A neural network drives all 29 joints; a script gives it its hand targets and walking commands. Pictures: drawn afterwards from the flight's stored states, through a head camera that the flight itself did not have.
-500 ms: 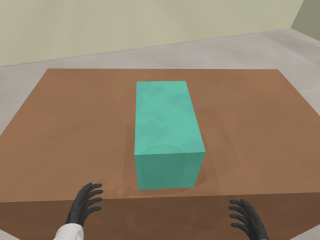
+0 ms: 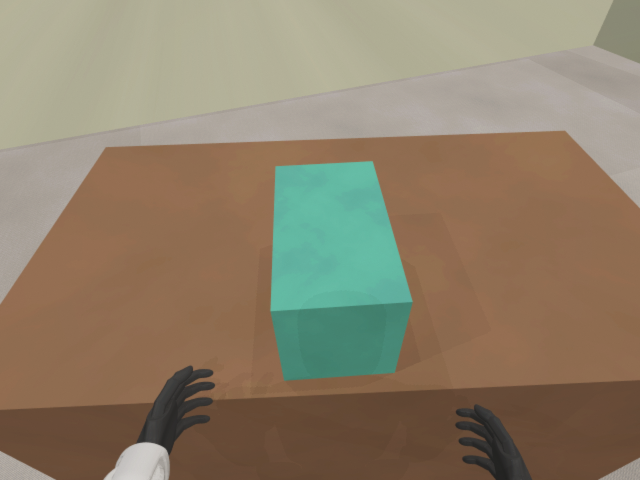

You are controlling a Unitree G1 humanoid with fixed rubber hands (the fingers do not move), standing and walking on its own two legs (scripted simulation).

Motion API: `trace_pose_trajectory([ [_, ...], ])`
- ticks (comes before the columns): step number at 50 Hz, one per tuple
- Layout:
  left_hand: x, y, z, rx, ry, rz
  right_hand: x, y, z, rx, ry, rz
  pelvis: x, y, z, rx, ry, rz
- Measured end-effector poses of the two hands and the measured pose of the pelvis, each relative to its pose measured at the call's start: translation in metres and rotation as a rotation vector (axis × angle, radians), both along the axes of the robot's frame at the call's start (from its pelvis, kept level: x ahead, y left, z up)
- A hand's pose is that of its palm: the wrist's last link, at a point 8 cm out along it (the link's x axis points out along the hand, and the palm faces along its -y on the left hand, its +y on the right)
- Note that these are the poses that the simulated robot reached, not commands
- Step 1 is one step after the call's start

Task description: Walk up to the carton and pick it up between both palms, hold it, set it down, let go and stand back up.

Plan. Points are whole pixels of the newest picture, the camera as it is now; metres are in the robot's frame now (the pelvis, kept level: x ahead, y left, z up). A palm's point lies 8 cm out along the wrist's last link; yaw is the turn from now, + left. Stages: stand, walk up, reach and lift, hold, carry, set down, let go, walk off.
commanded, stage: let go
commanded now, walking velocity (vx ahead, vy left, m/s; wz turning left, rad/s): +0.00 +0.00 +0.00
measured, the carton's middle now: (331, 263) +0.45 +0.01 +0.01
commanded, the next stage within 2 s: stand in 0.10 s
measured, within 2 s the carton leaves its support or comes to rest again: neither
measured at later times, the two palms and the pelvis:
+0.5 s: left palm (156, 443) +0.19 +0.22 -0.01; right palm out of the picture +0.13 -0.27 -0.07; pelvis +0.00 +0.01 +0.00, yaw +0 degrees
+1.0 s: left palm (155, 443) +0.19 +0.22 -0.01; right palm out of the picture +0.14 -0.27 -0.07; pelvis +0.01 +0.00 +0.00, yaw +0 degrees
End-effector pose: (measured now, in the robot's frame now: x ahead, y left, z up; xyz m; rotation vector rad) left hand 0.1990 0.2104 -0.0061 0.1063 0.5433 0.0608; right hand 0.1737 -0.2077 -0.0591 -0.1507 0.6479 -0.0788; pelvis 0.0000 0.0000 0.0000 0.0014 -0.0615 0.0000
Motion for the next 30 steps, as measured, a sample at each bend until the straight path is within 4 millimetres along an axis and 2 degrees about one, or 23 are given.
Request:
trace_pose_trajectory([
  [8, 0.0, 0.0, 0.0, 0.01, -0.001, -0.012, -0.004, -0.001, -0.006, -0.009, 0.014, 0.013, -0.001, 0.0, 0.0, 0.0, -0.006, 0.0],
  [16, -0.004, 0.003, -0.004, 0.054, -0.071, -0.094, -0.032, -0.046, -0.013, -0.151, 0.159, 0.069, -0.002, 0.004, 0.002, -0.005, 0.005, 0.001],
  [19, -0.004, 0.005, -0.006, 0.055, -0.089, -0.118, -0.043, -0.057, -0.013, -0.186, 0.206, 0.072, -0.002, 0.005, 0.002, -0.007, 0.008, 0.002],
  [30, -0.006, 0.006, -0.008, 0.07, -0.12, -0.151, -0.045, -0.062, -0.013, -0.203, 0.228, 0.072, 0.001, 0.005, 0.0, -0.006, 0.011, 0.002],
])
